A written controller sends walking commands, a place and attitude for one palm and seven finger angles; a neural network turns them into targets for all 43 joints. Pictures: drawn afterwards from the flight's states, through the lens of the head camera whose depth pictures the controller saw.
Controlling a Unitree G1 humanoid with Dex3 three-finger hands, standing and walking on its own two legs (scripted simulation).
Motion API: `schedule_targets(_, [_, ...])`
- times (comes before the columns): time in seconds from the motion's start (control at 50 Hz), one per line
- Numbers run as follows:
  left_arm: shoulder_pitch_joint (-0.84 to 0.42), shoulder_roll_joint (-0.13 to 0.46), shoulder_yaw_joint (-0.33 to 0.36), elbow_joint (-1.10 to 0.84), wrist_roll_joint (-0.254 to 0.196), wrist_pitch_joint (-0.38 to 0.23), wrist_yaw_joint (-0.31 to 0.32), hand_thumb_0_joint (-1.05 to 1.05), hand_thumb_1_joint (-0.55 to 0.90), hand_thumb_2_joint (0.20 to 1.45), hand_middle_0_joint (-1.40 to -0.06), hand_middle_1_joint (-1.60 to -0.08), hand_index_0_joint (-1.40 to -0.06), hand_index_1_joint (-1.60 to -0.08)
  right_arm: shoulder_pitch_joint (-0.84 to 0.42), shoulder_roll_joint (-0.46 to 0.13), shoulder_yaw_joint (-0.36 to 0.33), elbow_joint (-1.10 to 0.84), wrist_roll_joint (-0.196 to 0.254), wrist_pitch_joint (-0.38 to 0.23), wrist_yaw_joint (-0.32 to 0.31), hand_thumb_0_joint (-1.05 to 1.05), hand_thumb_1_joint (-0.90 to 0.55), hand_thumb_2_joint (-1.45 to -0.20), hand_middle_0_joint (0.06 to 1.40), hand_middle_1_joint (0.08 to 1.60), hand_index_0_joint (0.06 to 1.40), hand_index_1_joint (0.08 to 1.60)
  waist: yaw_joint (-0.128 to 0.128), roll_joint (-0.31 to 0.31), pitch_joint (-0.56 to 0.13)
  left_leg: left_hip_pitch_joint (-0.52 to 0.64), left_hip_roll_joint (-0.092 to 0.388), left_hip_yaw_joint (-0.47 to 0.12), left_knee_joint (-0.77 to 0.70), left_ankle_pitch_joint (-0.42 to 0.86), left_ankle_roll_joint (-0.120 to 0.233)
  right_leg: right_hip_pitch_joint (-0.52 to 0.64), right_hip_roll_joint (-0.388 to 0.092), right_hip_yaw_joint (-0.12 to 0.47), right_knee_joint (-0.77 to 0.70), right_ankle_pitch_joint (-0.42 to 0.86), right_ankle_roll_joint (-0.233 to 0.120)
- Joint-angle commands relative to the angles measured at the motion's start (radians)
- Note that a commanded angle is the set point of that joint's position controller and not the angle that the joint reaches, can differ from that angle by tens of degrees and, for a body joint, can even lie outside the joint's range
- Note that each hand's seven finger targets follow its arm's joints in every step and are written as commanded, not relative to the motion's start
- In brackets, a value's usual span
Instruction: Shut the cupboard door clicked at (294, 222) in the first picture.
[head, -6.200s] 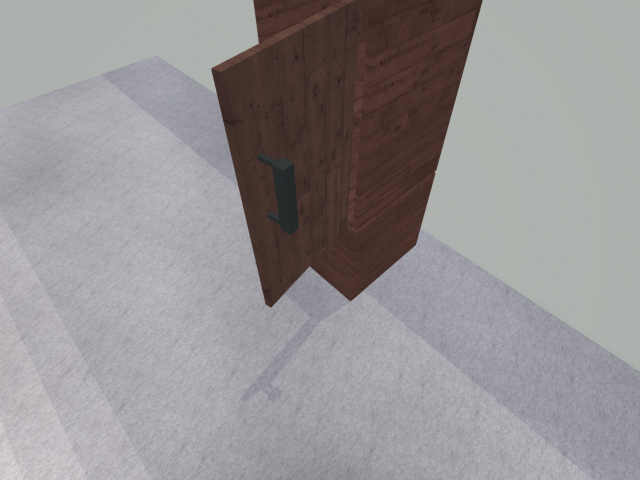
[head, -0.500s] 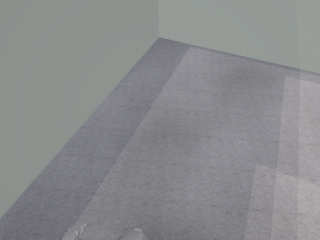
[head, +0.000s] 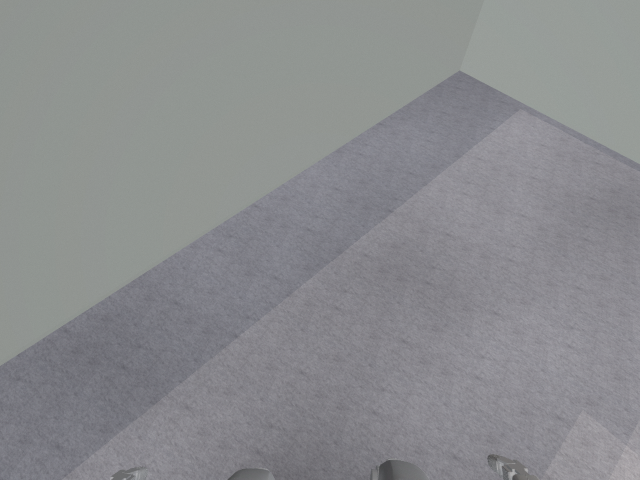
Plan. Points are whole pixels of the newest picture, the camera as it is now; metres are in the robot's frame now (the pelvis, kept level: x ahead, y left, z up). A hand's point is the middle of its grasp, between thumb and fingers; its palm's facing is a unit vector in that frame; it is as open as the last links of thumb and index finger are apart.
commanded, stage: walk to a spot facing it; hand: left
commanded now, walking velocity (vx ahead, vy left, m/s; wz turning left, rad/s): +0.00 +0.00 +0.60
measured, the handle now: out of the picture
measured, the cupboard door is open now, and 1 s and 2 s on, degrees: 100 100 100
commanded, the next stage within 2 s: none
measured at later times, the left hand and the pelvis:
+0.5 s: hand out of the picture +0.01 +0.18 -0.18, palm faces +0.35 -0.91 -0.22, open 7.4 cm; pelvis +0.02 -0.03 -0.01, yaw +20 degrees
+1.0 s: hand out of the picture +0.01 +0.12 -0.15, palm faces +0.59 -0.77 -0.25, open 7.4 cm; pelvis +0.05 -0.09 +0.01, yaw +38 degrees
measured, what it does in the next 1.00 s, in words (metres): steps to the right, turning left: right foot, then left foot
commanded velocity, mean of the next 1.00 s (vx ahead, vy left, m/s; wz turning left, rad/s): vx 0.00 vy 0.00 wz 0.60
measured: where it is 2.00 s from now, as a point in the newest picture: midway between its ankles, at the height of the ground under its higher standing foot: outside the picture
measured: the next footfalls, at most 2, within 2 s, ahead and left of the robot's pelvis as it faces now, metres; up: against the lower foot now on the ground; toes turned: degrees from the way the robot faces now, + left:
right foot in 0.12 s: +0.06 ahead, -0.16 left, +0.00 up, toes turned +2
left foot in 0.44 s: +0.03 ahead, +0.09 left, +0.00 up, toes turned +23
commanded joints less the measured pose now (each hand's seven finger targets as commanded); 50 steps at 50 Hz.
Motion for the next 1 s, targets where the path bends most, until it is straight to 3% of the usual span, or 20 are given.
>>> schedule_targets(0.0, [0.015,0.049,0.007,-0.092,-0.002,-0.033,-0.006,0.000,0.900,0.900,-0.200,-0.300,-0.200,-0.300,0.017,-0.220,-0.073,-0.059,-0.004,-0.013,-0.012,0.000,-0.900,-0.900,0.200,0.300,0.200,0.300,-0.032,0.187,-0.158,0.081,0.213,-0.238,-0.191,0.290,0.145,0.102,0.054,-0.026,-0.215,0.033,-0.007])
schedule_targets(0.06, [0.135,0.085,0.021,-0.078,-0.001,-0.051,0.000,0.000,0.900,0.900,-0.200,-0.300,-0.200,-0.300,-0.044,-0.192,-0.075,-0.085,0.008,-0.003,-0.008,0.000,-0.900,-0.900,0.200,0.300,0.200,0.300,0.037,0.110,-0.162,-0.095,0.131,-0.214,-0.070,0.131,0.078,0.362,0.045,-0.019,-0.547,0.222,-0.018])
schedule_targets(0.1, [0.155,0.238,0.042,-0.093,0.019,-0.063,0.014,0.000,0.900,0.900,-0.200,-0.300,-0.200,-0.300,-0.061,-0.103,-0.062,-0.129,0.015,-0.004,0.007,0.000,-0.900,-0.900,0.200,0.300,0.200,0.300,0.064,-0.305,-0.140,-0.290,-0.058,-0.004,0.420,-0.362,-0.038,0.370,-0.407,0.427,-0.789,0.267,-0.205])
schedule_targets(0.14, [0.073,0.163,0.024,-0.107,0.009,-0.068,0.023,0.000,0.900,0.900,-0.200,-0.300,-0.200,-0.300,-0.053,-0.112,-0.067,-0.096,0.008,0.008,0.010,0.000,-0.900,-0.900,0.200,0.300,0.200,0.300,0.010,-0.240,-0.108,-0.292,0.017,-0.050,0.662,-0.271,-0.039,0.294,-0.329,0.307,-0.713,0.432,-0.231])
schedule_targets(0.2, [0.019,0.108,0.007,-0.119,0.011,-0.070,0.025,0.000,0.900,0.900,-0.200,-0.300,-0.200,-0.300,-0.025,-0.070,-0.050,-0.063,0.012,0.016,0.025,0.000,-0.900,-0.900,0.200,0.300,0.200,0.300,-0.021,-0.197,-0.117,-0.221,0.036,0.024,0.539,-0.196,-0.065,0.329,-0.232,0.040,-0.641,0.682,-0.192])
schedule_targets(0.3, [0.113,0.152,0.024,-0.075,0.013,-0.072,0.024,0.000,0.900,0.900,-0.200,-0.300,-0.200,-0.300,-0.077,-0.037,-0.029,-0.071,0.018,0.003,0.030,0.000,-0.900,-0.900,0.200,0.300,0.200,0.300,0.035,-0.170,-0.152,-0.137,0.011,0.113,0.201,-0.193,-0.060,0.470,-0.262,-0.017,-0.567,0.864,-0.193])
schedule_targets(0.38, [0.081,0.156,0.033,-0.063,0.001,-0.067,0.014,0.000,0.900,0.900,-0.200,-0.300,-0.200,-0.300,0.028,-0.082,-0.037,-0.051,0.014,-0.010,0.023,0.000,-0.900,-0.900,0.200,0.300,0.200,0.300,-0.026,-0.124,-0.189,0.113,0.005,0.115,-0.118,0.041,-0.027,0.361,-0.244,-0.101,-0.394,0.771,-0.113])
schedule_targets(0.4, [0.072,0.127,0.030,-0.087,-0.007,-0.061,0.010,0.000,0.900,0.900,-0.200,-0.300,-0.200,-0.300,0.107,-0.164,-0.057,-0.038,0.005,-0.019,0.019,0.000,-0.900,-0.900,0.200,0.300,0.200,0.300,-0.071,0.054,-0.242,0.306,0.145,-0.049,-0.174,0.303,0.038,0.175,-0.186,-0.151,-0.215,0.536,-0.051])
schedule_targets(0.42, [0.029,0.050,0.005,-0.134,-0.012,-0.056,0.002,0.000,0.900,0.900,-0.200,-0.300,-0.200,-0.300,0.187,-0.276,-0.087,-0.027,-0.001,-0.019,0.010,0.000,-0.900,-0.900,0.200,0.300,0.200,0.300,-0.115,0.352,-0.238,0.417,0.422,-0.406,-0.196,0.734,0.209,-0.114,-0.042,-0.143,0.015,-0.169,0.019])
schedule_targets(0.44, [-0.035,0.077,0.003,-0.167,0.000,-0.044,0.008,0.000,0.900,0.900,-0.200,-0.300,-0.200,-0.300,0.239,-0.294,-0.087,-0.006,0.003,-0.012,0.002,0.000,-0.900,-0.900,0.200,0.300,0.200,0.300,-0.130,0.207,-0.229,0.371,0.461,-0.405,-0.175,0.697,0.275,-0.148,-0.037,-0.022,0.126,-0.198,0.003])
schedule_targets(0.46, [-0.070,0.051,0.007,-0.147,0.001,-0.041,0.013,0.000,0.900,0.900,-0.200,-0.300,-0.200,-0.300,0.219,-0.263,-0.084,-0.004,0.000,-0.020,-0.013,0.000,-0.900,-0.900,0.200,0.300,0.200,0.300,-0.117,0.253,-0.228,0.345,0.385,-0.381,-0.175,0.670,0.250,-0.177,-0.033,0.013,0.164,-0.140,0.003])
schedule_targets(0.54, [-0.020,0.055,0.011,-0.092,-0.003,-0.028,-0.001,0.000,0.900,0.900,-0.200,-0.300,-0.200,-0.300,0.074,-0.193,-0.058,-0.039,0.000,-0.027,-0.024,0.000,-0.900,-0.900,0.200,0.300,0.200,0.300,-0.036,0.184,-0.156,0.203,0.248,-0.214,-0.205,0.501,0.162,-0.082,-0.017,0.026,0.090,0.033,0.008])
schedule_targets(0.64, [-0.028,0.046,0.007,-0.103,-0.006,-0.028,-0.003,0.000,0.900,0.900,-0.200,-0.300,-0.200,-0.300,0.053,-0.206,-0.070,-0.039,-0.005,-0.015,-0.015,0.000,-0.900,-0.900,0.200,0.300,0.200,0.300,-0.036,0.197,-0.128,0.092,0.214,-0.249,-0.218,0.309,0.150,0.080,0.041,-0.012,-0.189,0.030,-0.005])
schedule_targets(0.7, [0.066,0.056,0.011,-0.087,-0.007,-0.042,-0.002,0.000,0.900,0.900,-0.200,-0.300,-0.200,-0.300,0.001,-0.204,-0.078,-0.057,0.001,-0.005,-0.012,0.000,-0.900,-0.900,0.200,0.300,0.200,0.300,0.008,0.195,-0.150,0.000,0.171,-0.256,-0.143,0.253,0.113,0.273,0.077,-0.039,-0.439,0.160,-0.013])
schedule_targets(0.72, [0.113,0.091,0.022,-0.079,-0.004,-0.052,0.003,0.000,0.900,0.900,-0.200,-0.300,-0.200,-0.300,-0.012,-0.178,-0.076,-0.067,0.009,-0.003,-0.009,0.000,-0.900,-0.900,0.200,0.300,0.200,0.300,0.035,0.111,-0.153,-0.091,0.119,-0.230,-0.072,0.142,0.069,0.392,0.034,-0.005,-0.589,0.228,-0.021])
schedule_targets(0.74, [0.144,0.183,0.041,-0.077,0.012,-0.063,0.014,0.000,0.900,0.900,-0.200,-0.300,-0.200,-0.300,0.004,-0.110,-0.066,-0.085,0.018,-0.003,-0.001,0.000,-0.900,-0.900,0.200,0.300,0.200,0.300,0.048,-0.171,-0.161,-0.271,-0.011,-0.097,0.139,-0.120,-0.008,0.506,-0.213,0.262,-0.738,0.201,-0.097])
schedule_targets(0.76, [0.129,0.234,0.040,-0.090,0.016,-0.061,0.017,0.000,0.900,0.900,-0.200,-0.300,-0.200,-0.300,-0.021,-0.105,-0.064,-0.109,0.014,-0.004,0.005,0.000,-0.900,-0.900,0.200,0.300,0.200,0.300,0.057,-0.292,-0.139,-0.273,-0.053,-0.014,0.414,-0.362,-0.037,0.383,-0.417,0.398,-0.784,0.272,-0.213])
schedule_targets(0.78, [0.094,0.188,0.036,-0.101,0.010,-0.063,0.026,0.000,0.900,0.900,-0.200,-0.300,-0.200,-0.300,-0.020,-0.119,-0.071,-0.103,0.009,0.005,0.004,0.000,-0.900,-0.900,0.200,0.300,0.200,0.300,0.032,-0.239,-0.129,-0.254,-0.007,-0.060,0.565,-0.330,-0.030,0.308,-0.402,0.357,-0.760,0.327,-0.245])
schedule_targets(0.84, [-0.012,0.107,0.006,-0.121,0.007,-0.063,0.023,0.000,0.900,0.900,-0.200,-0.300,-0.200,-0.300,0.006,-0.088,-0.061,-0.052,0.008,0.020,0.021,0.000,-0.900,-0.900,0.200,0.300,0.200,0.300,-0.031,-0.215,-0.090,-0.225,0.033,-0.008,0.627,-0.187,-0.058,0.269,-0.241,0.081,-0.687,0.514,-0.197])
schedule_targets(0.98, [0.092,0.155,0.026,-0.073,0.016,-0.067,0.021,0.000,0.900,0.900,-0.200,-0.300,-0.200,-0.300,-0.058,-0.041,-0.037,-0.066,0.019,0.007,0.031,0.000,-0.900,-0.900,0.200,0.300,0.200,0.300,0.031,-0.181,-0.133,-0.097,0.009,0.108,0.190,-0.202,-0.058,0.411,-0.272,-0.012,-0.603,0.692,-0.196])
